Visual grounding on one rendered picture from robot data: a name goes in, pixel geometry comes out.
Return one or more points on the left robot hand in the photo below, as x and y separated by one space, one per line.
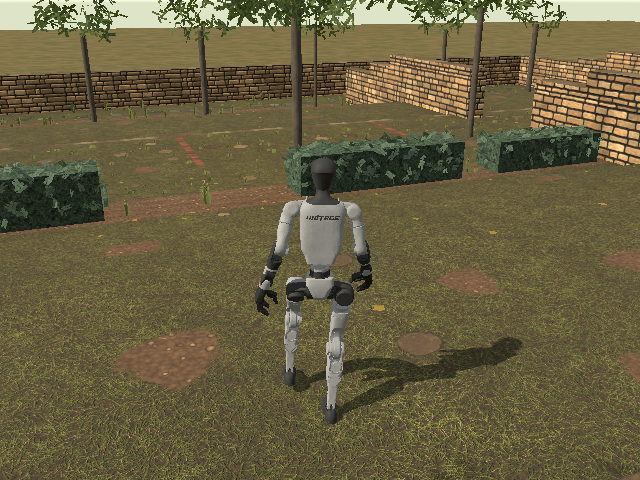
259 299

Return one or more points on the robot right upper arm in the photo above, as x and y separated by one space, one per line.
353 212

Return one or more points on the robot right shin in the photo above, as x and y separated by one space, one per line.
334 370

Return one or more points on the right robot forearm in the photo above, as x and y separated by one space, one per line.
365 262

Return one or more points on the left robot forearm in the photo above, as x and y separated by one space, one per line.
271 268

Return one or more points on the robot left upper arm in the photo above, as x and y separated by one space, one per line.
289 211

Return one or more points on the right robot hand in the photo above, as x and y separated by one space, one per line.
358 277

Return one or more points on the left robot thigh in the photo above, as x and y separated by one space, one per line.
295 292

